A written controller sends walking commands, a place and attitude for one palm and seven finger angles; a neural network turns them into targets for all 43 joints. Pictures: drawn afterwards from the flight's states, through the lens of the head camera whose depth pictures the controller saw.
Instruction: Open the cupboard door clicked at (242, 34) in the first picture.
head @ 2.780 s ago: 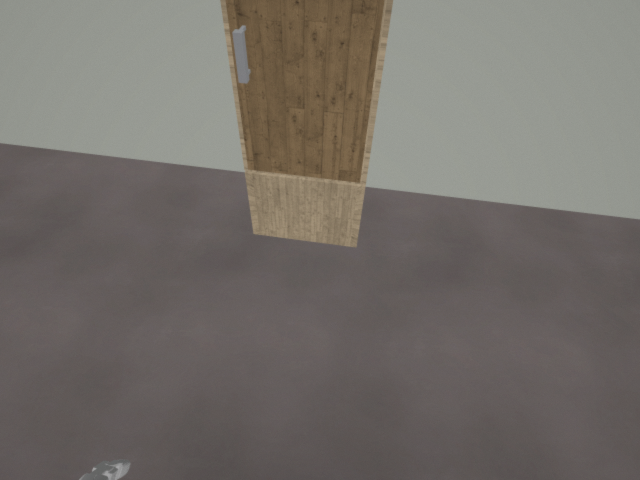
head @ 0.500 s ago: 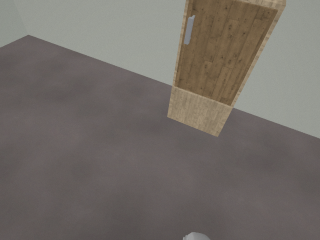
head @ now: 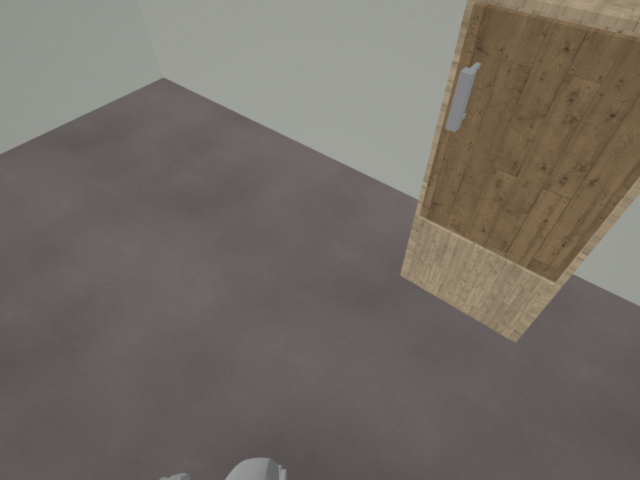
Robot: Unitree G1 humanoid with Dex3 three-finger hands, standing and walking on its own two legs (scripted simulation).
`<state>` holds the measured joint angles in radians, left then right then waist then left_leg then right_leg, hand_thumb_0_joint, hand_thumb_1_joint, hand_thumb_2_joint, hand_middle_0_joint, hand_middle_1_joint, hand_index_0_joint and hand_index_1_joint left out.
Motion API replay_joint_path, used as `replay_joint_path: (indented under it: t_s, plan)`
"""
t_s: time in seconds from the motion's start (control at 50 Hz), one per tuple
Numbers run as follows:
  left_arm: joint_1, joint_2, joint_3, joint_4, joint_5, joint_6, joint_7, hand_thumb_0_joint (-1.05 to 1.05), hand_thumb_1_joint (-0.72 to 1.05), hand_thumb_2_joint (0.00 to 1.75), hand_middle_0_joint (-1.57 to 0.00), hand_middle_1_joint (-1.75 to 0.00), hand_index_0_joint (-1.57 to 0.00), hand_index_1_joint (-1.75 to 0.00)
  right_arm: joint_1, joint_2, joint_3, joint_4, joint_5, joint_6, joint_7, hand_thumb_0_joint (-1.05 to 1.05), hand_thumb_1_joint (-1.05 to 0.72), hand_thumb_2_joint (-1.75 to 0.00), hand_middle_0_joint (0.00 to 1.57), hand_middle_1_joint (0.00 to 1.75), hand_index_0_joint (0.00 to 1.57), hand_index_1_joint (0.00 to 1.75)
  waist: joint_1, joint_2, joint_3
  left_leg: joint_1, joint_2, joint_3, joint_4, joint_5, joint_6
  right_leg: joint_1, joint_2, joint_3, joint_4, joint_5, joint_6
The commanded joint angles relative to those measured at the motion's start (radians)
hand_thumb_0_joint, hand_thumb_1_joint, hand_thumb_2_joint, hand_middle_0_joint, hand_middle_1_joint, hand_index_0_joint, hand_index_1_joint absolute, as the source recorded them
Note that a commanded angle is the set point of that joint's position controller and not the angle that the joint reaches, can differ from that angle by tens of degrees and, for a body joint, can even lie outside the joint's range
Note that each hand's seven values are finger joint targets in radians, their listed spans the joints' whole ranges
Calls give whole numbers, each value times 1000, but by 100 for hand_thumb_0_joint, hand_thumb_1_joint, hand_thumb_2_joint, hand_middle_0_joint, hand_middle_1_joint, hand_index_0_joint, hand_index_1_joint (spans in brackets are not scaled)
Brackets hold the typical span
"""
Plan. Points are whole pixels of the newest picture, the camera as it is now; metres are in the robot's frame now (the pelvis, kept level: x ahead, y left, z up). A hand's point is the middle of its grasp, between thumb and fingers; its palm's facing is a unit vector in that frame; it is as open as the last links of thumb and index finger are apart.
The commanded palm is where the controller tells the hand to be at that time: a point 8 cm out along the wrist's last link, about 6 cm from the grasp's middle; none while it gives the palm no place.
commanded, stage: turn to face it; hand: left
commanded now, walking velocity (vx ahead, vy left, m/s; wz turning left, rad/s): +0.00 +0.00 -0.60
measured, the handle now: (464, 97) +0.86 -0.30 +0.03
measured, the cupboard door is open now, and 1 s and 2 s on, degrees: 0 0 0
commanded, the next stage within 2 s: take the last steps up to it in 1.22 s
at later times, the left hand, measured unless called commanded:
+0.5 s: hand out of the picture +0.10 +0.22 -0.18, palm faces -0.06 -0.98 -0.18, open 7.3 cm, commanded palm none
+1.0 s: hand (247, 422) +0.23 +0.12 -0.15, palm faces -0.40 -0.88 -0.25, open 7.3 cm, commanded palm none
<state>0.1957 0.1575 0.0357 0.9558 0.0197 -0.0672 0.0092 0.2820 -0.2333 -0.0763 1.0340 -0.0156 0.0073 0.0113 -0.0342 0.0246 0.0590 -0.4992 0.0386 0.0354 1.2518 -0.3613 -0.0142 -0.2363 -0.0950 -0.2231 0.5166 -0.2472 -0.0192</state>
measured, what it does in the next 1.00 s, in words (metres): steps on the spot, turning right: left foot, then right foot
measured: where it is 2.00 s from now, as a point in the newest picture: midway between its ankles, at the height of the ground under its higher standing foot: outside the picture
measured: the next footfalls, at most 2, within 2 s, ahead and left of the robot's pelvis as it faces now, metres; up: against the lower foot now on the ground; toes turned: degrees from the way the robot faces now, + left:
left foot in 0.22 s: +0.17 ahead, +0.13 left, +0.00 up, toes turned +5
right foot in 0.66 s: +0.09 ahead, -0.12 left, +0.00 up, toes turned -25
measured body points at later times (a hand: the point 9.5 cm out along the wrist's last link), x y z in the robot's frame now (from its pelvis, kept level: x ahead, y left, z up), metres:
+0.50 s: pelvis +0.08 +0.03 +0.00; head +0.10 +0.04 +0.45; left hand +0.11 +0.27 -0.16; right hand +0.16 -0.20 -0.13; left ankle +0.13 +0.12 -0.74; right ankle +0.04 -0.10 -0.67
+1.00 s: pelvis +0.06 -0.01 +0.00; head +0.08 -0.04 +0.45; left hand +0.25 +0.17 -0.13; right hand -0.01 -0.28 -0.15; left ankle +0.12 +0.14 -0.67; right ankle +0.06 -0.10 -0.74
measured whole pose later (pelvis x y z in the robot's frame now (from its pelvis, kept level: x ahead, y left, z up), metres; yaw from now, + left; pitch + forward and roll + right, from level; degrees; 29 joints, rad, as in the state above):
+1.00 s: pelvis +0.06 -0.01 +0.00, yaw -26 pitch +0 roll +1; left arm 0.19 0.19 0.05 0.91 0.01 0.02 -0.01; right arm 0.22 -0.26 -0.07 0.97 -0.02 0.06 -0.02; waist -0.01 0.02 0.05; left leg -0.46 0.09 0.01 1.01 -0.35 -0.10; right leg -0.27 0.05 0.00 0.45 -0.19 -0.06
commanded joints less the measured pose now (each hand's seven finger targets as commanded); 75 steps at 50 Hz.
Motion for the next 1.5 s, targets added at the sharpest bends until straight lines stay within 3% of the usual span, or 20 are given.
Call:
replay_joint_path:
  t_s: [0.0,0.16,0.2,0.22,0.24,0.36,0.54,0.6,0.62,0.64,0.66,0.72,0.8,1.0,1.12,1.14,1.18,1.2,1.3,1.48]
  plan:
    - [80,132,17,-12,7,-4,20,0,90,90,-20,-30,-20,-30,4,22,10,-65,-3,14,15,0,-90,-90,20,30,20,30,1,-166,4,-22,57,-3,-116,79,-23,-41,-244,90,-252,441,-69]
    - [165,146,4,66,-2,27,21,0,90,90,-20,-30,-20,-30,-60,13,45,-43,-5,-31,-10,0,-90,-90,20,30,20,30,34,-168,-81,308,6,85,-735,275,-26,51,-127,142,-98,562,-62]
    - [187,116,6,60,-10,42,20,0,90,90,-20,-30,-20,-30,20,-119,18,-33,-6,-45,-25,0,-90,-90,20,30,20,30,2,75,-162,558,185,-49,-788,720,18,-85,-39,121,67,212,11]
    - [228,88,5,62,-20,54,19,0,90,90,-20,-30,-20,-30,48,-183,6,-28,-2,-41,-34,0,-90,-90,20,30,20,30,1,253,-203,601,369,-180,-799,969,123,-149,25,94,208,-260,53]
    - [227,99,10,66,-15,66,19,0,90,90,-20,-30,-20,-30,27,-190,6,-31,-2,-28,-45,0,-90,-90,20,30,20,30,1,231,-166,534,420,-181,-852,898,190,-173,38,140,381,-443,60]
    - [165,99,52,49,0,112,-9,0,90,90,-20,-30,-20,-30,-138,-102,8,-97,0,-17,-49,0,-90,-90,20,30,20,30,42,124,-47,306,326,16,-953,397,143,-235,7,171,641,-232,73]
    - [77,81,68,-54,4,120,-24,0,90,90,-20,-30,-20,-30,-141,-122,-35,-116,-10,-8,-36,0,-90,-90,20,30,20,30,28,156,-68,325,379,81,-943,193,144,-170,7,129,308,-189,65]
    - [119,102,69,-60,7,105,-22,0,90,90,-20,-30,-20,-30,-151,-138,-43,-127,-10,0,-26,0,-90,-90,20,30,20,30,63,107,-92,271,359,141,-799,180,83,-26,37,105,110,-53,47]
    - [165,144,77,-53,9,99,-18,0,90,90,-20,-30,-20,-30,-157,-125,-38,-136,-7,5,-23,0,-90,-90,20,30,20,30,96,5,-95,174,313,198,-654,94,27,86,18,143,-14,39,29]
    - [173,264,92,-63,22,83,-6,0,90,90,-20,-30,-20,-30,-138,-46,-20,-167,-2,15,-15,0,-90,-90,20,30,20,30,111,-350,-60,-50,160,257,-381,-199,-52,144,-201,501,-221,113,-54]
    - [192,336,102,-67,9,84,7,0,90,90,-20,-30,-20,-30,-201,-37,-8,-213,-5,21,-15,0,-90,-90,20,30,20,30,140,-407,-52,-133,84,104,-188,-278,-58,75,-326,691,-269,275,-146]
    - [53,277,91,-105,4,84,13,0,90,90,-20,-30,-20,-30,-188,-80,-19,-190,-3,31,-16,0,-90,-90,20,30,20,30,74,-247,-39,-142,96,-33,-58,-69,-47,20,-209,556,-256,94,-125]
    - [-13,237,69,-129,-4,74,3,0,90,90,-20,-30,-20,-30,-83,-92,-17,-136,-8,30,-16,0,-90,-90,20,30,20,30,26,-134,-87,-67,83,-25,-109,79,-74,44,-120,413,-229,129,-93]
    - [55,253,72,-84,4,81,3,0,90,90,-20,-30,-20,-30,-126,-83,6,-153,2,20,-35,0,-90,-90,20,30,20,30,74,-146,-105,-9,44,-28,-367,-58,-73,135,-147,546,-201,275,-171]
    - [-28,249,74,-90,0,95,4,0,90,90,-20,-30,-20,-30,6,-59,16,-117,12,3,-47,0,-90,-90,20,30,20,30,12,-152,-130,262,-1,-4,-717,51,-33,12,-89,558,-140,265,-129]
    - [-41,227,70,-93,-7,98,3,0,90,90,-20,-30,-20,-30,45,-69,15,-102,13,-6,-52,0,-90,-90,20,30,20,30,-6,-128,-135,380,13,-6,-835,128,-23,-65,-49,523,-101,207,-88]
    - [-23,132,52,-115,-17,103,-9,0,90,90,-20,-30,-20,-30,30,-201,-6,-126,-2,-14,-56,0,-90,-90,20,30,20,30,3,285,-92,453,342,-368,-1028,188,102,-315,160,288,185,-201,28]
    - [-45,161,54,-115,-4,104,-8,0,90,90,-20,-30,-20,-30,-3,-208,-2,-148,-3,-5,-54,0,-90,-90,20,30,20,30,3,251,-53,344,410,-385,-1022,240,167,-292,130,278,349,-300,43]
    - [16,140,61,-42,4,115,-23,0,90,90,-20,-30,-20,-30,-78,-99,25,-144,-4,-21,-65,0,-90,-90,20,30,20,30,50,97,-31,344,224,-93,-966,484,138,-297,93,260,601,-134,71]
    - [-110,94,26,-49,10,91,-38,0,90,90,-20,-30,-20,-30,135,-112,3,-27,-18,-42,-49,0,-90,-90,20,30,20,30,-40,115,5,474,288,-162,-1050,123,176,-295,36,181,297,-177,57]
